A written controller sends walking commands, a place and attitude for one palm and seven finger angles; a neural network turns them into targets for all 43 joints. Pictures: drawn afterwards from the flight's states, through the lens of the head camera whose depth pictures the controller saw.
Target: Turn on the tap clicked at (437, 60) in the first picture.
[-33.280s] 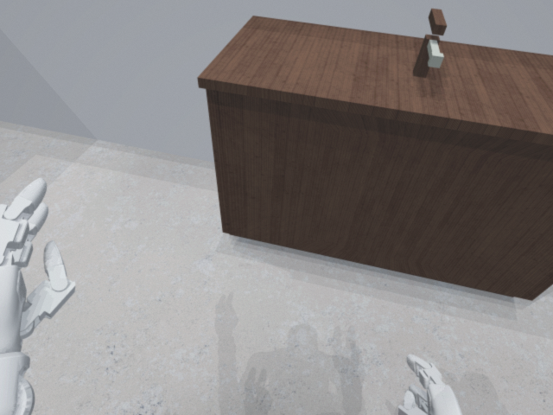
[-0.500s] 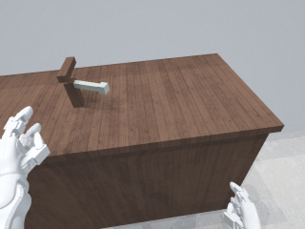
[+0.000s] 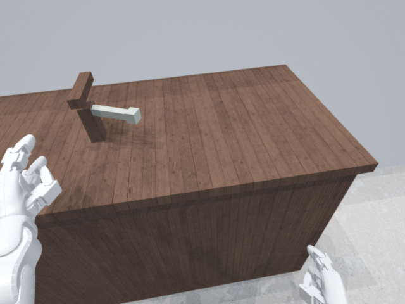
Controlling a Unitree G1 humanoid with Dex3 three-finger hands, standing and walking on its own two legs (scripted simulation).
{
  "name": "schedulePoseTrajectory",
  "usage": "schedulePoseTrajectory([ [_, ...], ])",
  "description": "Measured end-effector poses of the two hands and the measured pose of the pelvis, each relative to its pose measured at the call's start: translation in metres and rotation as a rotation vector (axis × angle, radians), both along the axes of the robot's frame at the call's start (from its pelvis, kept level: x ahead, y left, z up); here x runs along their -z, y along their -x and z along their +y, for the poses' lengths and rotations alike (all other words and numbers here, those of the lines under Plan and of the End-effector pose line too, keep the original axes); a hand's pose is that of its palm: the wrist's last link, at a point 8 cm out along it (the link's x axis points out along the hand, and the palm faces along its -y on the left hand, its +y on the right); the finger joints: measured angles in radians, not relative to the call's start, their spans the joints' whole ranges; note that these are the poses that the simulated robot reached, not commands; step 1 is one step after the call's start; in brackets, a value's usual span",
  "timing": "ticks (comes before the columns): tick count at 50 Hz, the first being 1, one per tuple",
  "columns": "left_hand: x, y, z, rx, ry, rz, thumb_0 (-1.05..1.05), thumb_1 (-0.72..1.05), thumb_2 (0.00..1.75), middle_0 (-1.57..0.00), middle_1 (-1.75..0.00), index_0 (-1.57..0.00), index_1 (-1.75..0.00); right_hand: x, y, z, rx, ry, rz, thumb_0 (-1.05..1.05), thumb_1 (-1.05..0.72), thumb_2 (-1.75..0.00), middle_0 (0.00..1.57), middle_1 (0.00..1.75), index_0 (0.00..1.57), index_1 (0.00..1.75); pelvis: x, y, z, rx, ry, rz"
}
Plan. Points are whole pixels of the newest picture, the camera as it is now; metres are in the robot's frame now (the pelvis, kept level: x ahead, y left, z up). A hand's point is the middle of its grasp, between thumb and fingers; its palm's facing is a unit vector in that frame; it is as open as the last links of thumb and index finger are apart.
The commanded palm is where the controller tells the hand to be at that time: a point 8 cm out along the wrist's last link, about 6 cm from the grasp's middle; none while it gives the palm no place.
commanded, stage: reach beside the lever's end, fingers flat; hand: left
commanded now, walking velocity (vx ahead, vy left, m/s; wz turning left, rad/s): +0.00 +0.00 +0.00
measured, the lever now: (133, 115) +0.48 +0.23 +0.14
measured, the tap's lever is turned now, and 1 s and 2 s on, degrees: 65 65 65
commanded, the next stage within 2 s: push the lever round in 1.32 s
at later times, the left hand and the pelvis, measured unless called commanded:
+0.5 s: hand (60, 164) +0.31 +0.32 +0.14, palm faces +0.52 -0.85 -0.09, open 7.7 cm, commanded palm +0.27 +0.36 +0.14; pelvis +0.00 +0.00 +0.00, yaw +0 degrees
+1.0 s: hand (64, 148) +0.37 +0.35 +0.13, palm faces +0.51 -0.85 -0.10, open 7.8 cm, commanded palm +0.32 +0.39 +0.13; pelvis +0.00 +0.01 +0.00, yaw -1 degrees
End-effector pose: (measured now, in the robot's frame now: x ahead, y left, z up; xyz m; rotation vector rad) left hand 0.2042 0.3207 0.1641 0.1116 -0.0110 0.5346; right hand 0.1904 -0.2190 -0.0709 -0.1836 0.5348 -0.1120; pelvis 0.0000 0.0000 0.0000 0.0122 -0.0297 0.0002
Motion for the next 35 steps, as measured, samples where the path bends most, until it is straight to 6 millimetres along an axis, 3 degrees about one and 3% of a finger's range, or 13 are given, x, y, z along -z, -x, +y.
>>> schedulePoseTrajectory([
  [16, 0.008, -0.035, 0.023, -0.015, 0.025, 0.023, 0.02, 0.9, 0.9, -0.18, -0.22, -0.17, -0.22, 0.007, 0.019, -0.015, 0.044, 0.023, 0.069, 0.01, -0.9, -0.9, 0.2, 0.3, 0.2, 0.3, 0.0, 0.003, 0.0, 0.004, 0.002, 0.027],
  [35, 0.02, -0.086, 0.051, -0.017, 0.035, 0.049, 0.02, 0.9, 0.9, -0.16, -0.17, -0.15, -0.18, 0.027, 0.071, -0.035, 0.124, 0.053, 0.226, 0.01, -0.9, -0.9, 0.2, 0.3, 0.2, 0.3, 0.003, 0.004, 0.004, 0.01, 0.01, 0.09],
])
